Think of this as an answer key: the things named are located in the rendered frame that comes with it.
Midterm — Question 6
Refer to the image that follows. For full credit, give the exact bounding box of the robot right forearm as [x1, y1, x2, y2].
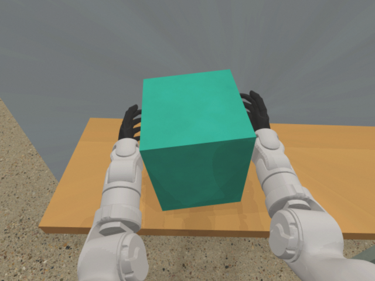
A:
[251, 128, 344, 248]

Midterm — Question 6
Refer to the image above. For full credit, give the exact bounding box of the robot right upper arm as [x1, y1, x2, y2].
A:
[268, 208, 375, 281]

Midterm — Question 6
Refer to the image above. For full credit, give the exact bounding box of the table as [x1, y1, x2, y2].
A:
[38, 118, 375, 264]

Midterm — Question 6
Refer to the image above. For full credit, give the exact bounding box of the robot right hand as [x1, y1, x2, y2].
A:
[240, 90, 270, 132]

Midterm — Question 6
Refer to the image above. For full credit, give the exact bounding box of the robot left hand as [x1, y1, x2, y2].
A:
[118, 104, 142, 141]

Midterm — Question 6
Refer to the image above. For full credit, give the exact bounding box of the robot left upper arm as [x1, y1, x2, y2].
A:
[78, 232, 149, 281]

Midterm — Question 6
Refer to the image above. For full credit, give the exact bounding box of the robot left forearm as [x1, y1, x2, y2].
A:
[77, 138, 143, 279]

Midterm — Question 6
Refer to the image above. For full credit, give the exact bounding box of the carton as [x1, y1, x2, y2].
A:
[139, 69, 256, 211]

